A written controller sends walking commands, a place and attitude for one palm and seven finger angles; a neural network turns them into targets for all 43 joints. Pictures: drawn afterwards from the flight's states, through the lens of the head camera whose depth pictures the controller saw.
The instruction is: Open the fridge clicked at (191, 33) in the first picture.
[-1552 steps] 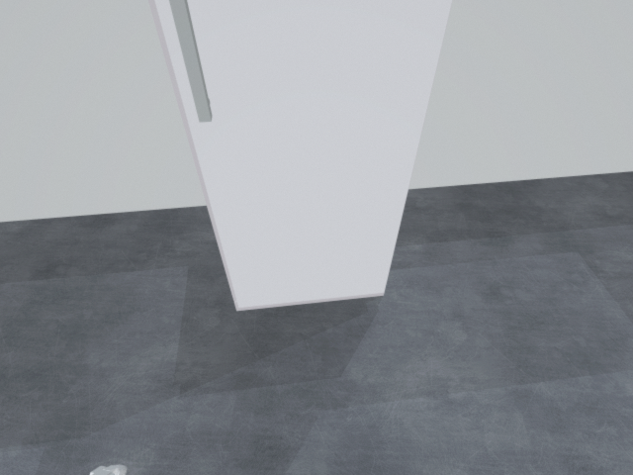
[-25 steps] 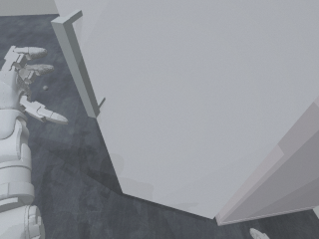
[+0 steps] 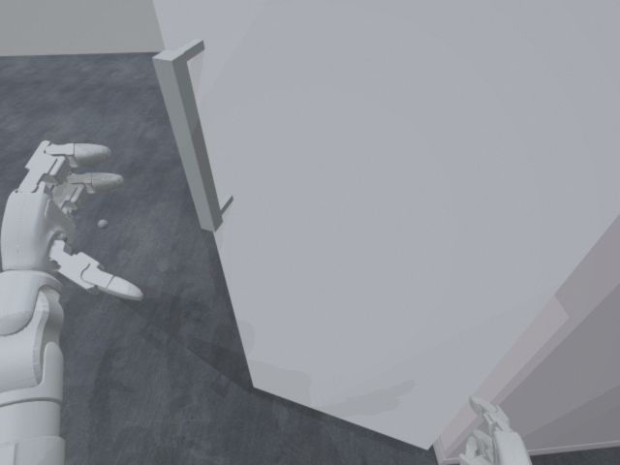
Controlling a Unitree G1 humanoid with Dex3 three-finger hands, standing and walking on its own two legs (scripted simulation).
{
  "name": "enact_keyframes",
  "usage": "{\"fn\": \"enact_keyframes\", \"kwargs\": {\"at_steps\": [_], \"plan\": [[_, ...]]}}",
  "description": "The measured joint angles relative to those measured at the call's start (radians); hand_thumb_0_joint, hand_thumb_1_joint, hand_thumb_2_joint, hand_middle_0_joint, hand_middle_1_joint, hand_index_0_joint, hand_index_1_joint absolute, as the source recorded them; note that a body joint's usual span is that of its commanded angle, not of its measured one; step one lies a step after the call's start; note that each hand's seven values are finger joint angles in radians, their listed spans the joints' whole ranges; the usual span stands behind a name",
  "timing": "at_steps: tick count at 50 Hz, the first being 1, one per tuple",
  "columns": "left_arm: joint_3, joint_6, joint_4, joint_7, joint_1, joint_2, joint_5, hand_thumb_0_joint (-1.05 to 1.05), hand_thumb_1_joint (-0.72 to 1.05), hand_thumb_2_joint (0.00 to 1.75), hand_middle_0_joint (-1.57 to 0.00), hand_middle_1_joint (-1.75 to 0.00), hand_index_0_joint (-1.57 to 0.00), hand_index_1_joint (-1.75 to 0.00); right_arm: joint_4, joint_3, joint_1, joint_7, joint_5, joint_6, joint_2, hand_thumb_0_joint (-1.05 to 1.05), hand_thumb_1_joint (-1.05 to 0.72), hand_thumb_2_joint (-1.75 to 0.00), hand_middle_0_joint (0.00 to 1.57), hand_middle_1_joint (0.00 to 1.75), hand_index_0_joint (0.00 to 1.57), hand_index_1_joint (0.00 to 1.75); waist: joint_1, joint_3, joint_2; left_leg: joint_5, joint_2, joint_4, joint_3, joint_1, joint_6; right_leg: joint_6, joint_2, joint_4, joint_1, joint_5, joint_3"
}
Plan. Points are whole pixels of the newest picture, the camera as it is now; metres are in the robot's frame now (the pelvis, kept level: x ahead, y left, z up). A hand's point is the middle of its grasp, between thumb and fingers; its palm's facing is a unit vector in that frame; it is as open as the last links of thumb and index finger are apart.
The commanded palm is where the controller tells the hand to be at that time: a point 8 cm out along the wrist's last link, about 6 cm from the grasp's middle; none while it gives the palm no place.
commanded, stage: slip the hand off the handle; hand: left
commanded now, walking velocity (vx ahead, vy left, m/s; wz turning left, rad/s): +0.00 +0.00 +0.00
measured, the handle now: (204, 146) +0.43 +0.18 +0.21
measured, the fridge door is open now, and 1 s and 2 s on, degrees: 66 66 66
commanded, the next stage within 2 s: draw the hand back to the body in 0.14 s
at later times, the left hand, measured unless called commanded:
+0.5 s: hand (100, 251) +0.27 +0.25 +0.19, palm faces +0.09 -0.99 -0.08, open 14.7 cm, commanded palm +0.23 +0.30 +0.19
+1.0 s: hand (61, 290) +0.23 +0.28 +0.17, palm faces +0.49 -0.83 -0.29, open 13.3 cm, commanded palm +0.18 +0.30 +0.19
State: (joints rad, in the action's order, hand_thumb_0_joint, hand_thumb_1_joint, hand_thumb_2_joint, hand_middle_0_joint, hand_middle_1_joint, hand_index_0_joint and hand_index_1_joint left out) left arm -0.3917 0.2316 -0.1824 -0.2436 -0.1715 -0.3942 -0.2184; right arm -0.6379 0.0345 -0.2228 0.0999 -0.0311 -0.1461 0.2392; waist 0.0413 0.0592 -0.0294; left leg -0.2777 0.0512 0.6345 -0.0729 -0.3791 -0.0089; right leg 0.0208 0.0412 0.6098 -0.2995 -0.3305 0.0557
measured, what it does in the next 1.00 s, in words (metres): stands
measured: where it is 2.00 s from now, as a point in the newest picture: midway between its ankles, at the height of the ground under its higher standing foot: outside the picture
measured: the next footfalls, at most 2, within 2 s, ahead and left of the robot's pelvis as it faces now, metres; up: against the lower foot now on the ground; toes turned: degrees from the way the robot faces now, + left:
none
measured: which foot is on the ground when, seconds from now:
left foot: down 0.00-1.00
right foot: down 0.00-1.00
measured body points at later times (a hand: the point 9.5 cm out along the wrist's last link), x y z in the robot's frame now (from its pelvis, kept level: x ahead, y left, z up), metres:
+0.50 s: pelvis +0.00 -0.01 +0.01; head -0.03 -0.04 +0.46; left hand +0.26 +0.30 +0.19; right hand +0.20 -0.24 -0.06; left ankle +0.03 +0.11 -0.73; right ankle -0.01 -0.13 -0.73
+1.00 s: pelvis +0.01 +0.00 +0.01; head -0.01 -0.01 +0.46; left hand +0.20 +0.32 +0.19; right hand +0.21 -0.22 -0.06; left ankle +0.03 +0.11 -0.73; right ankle -0.01 -0.13 -0.73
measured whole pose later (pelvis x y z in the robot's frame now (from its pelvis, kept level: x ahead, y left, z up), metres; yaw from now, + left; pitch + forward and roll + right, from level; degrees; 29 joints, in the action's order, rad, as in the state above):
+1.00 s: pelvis +0.01 +0.00 +0.01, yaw +1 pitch -3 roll -1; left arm -0.35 0.04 0.25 0.07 0.24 -0.34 -0.10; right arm -0.66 0.04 -0.20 0.10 0.00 -0.23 0.23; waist 0.09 0.01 -0.04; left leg -0.25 0.04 0.54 -0.06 -0.24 0.00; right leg 0.02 0.04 0.51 -0.15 -0.31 0.07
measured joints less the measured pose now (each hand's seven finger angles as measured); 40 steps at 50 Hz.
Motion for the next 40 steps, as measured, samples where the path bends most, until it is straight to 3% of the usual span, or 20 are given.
{"fn": "enact_keyframes", "kwargs": {"at_steps": [9,14,16,21,24,31,35,39,40], "plan": [[-0.012,-0.018,0.097,-0.017,0.100,0.008,-0.028,-0.01,-0.55,0.20,-0.26,-1.15,-0.25,-1.15,0.005,0.010,0.021,0.005,-0.001,-0.029,0.000,0.01,-0.90,-0.89,0.20,0.30,0.20,0.30,0.023,-0.008,-0.004,0.010,0.002,-0.011,0.017,0.025,0.010,-0.010,-0.004,-0.007,0.030,0.000,0.017],[-0.008,-0.017,0.098,-0.031,0.093,0.004,-0.035,-0.01,-0.55,0.20,-0.26,-1.15,-0.25,-1.15,-0.012,0.014,0.022,0.018,-0.002,-0.044,0.006,0.01,-0.90,-0.89,0.20,0.30,0.20,0.30,0.030,-0.018,-0.006,0.014,0.003,-0.009,0.031,0.025,0.015,-0.015,-0.006,-0.004,0.035,-0.001,0.030],[-0.007,-0.081,0.069,-0.059,0.069,0.000,-0.075,-0.01,-0.55,0.20,-0.26,-1.15,-0.26,-1.15,-0.021,0.020,0.018,0.031,-0.019,-0.047,0.010,0.01,-0.90,-0.89,0.20,0.30,0.20,0.30,0.031,-0.021,-0.011,0.018,0.003,-0.017,0.035,0.034,0.017,-0.016,-0.008,-0.013,0.046,0.002,0.034],[-0.003,-0.360,0.049,-0.119,0.053,-0.032,-0.110,-0.01,-0.55,0.20,-0.26,-1.15,-0.25,-1.15,-0.014,0.036,0.003,0.056,-0.048,-0.066,0.022,0.01,-0.90,-0.89,0.20,0.30,0.20,0.30,0.019,-0.014,-0.031,0.034,0.000,-0.061,0.034,0.080,0.017,-0.016,-0.007,-0.056,0.090,0.017,0.035],[-0.013,-0.431,0.095,-0.130,0.090,-0.049,-0.120,-0.01,-0.55,0.20,-0.26,-1.15,-0.25,-1.15,0.004,0.039,-0.001,0.048,-0.048,-0.085,0.025,0.01,-0.90,-0.89,0.20,0.30,0.20,0.30,0.006,-0.008,-0.038,0.036,0.000,-0.078,0.026,0.101,0.017,-0.016,-0.008,-0.069,0.107,0.020,0.028],[-0.080,-0.430,0.175,-0.133,0.172,-0.042,-0.158,-0.01,-0.55,0.20,-0.26,-1.15,-0.25,-1.15,0.016,0.033,-0.009,0.022,-0.048,-0.107,0.025,0.01,-0.90,-0.90,0.20,0.30,0.20,0.30,0.012,0.016,-0.030,0.022,0.004,-0.080,0.016,0.121,0.020,-0.016,-0.011,-0.069,0.122,0.009,0.018],[-0.073,-0.460,0.198,-0.130,0.209,-0.035,-0.144,-0.01,-0.55,0.20,-0.25,-1.15,-0.25,-1.15,0.019,0.027,-0.007,0.028,-0.049,-0.113,0.035,0.01,-0.90,-0.90,0.20,0.30,0.20,0.30,0.024,0.010,-0.029,0.014,0.002,-0.067,0.024,0.119,0.019,-0.014,-0.009,-0.064,0.127,0.002,0.025],[-0.057,-0.449,0.265,-0.125,0.255,-0.017,-0.137,-0.01,-0.51,0.22,-0.25,-1.13,-0.25,-1.13,0.016,0.025,-0.002,0.036,-0.044,-0.128,0.036,0.01,-0.90,-0.90,0.20,0.30,0.20,0.30,0.034,-0.002,-0.023,0.009,-0.001,-0.057,0.030,0.120,0.017,-0.012,-0.006,-0.062,0.135,-0.001,0.031],[-0.040,-0.425,0.298,-0.084,0.271,-0.015,-0.096,-0.01,-0.50,0.22,-0.25,-1.12,-0.25,-1.12,0.013,0.021,0.001,0.032,-0.030,-0.133,0.034,0.01,-0.90,-0.90,0.20,0.30,0.20,0.30,0.036,-0.004,-0.024,0.007,0.001,-0.055,0.031,0.121,0.016,-0.012,-0.008,-0.067,0.139,0.000,0.032]]}}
